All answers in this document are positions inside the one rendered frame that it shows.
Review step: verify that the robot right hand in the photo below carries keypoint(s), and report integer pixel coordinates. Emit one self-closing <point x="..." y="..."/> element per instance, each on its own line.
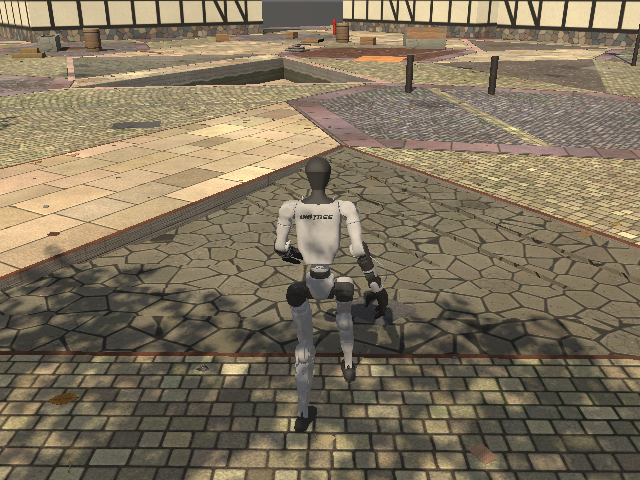
<point x="382" y="298"/>

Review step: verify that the robot right forearm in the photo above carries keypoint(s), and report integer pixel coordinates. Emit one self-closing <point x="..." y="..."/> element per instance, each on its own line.
<point x="369" y="270"/>

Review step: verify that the robot left hand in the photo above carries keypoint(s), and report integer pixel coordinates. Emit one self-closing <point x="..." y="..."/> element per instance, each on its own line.
<point x="296" y="254"/>

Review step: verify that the humanoid robot head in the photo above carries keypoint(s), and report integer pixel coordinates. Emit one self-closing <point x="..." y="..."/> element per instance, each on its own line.
<point x="318" y="172"/>

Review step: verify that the left robot upper arm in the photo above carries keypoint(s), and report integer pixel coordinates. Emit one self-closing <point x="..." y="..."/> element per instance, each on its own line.
<point x="286" y="212"/>

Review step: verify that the right robot upper arm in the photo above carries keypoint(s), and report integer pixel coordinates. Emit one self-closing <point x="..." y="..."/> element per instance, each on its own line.
<point x="353" y="223"/>

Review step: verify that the right robot thigh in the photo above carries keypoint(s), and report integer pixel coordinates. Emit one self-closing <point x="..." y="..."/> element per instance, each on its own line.
<point x="343" y="291"/>

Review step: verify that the robot left forearm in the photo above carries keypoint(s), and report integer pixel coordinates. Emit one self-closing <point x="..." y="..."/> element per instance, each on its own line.
<point x="282" y="254"/>

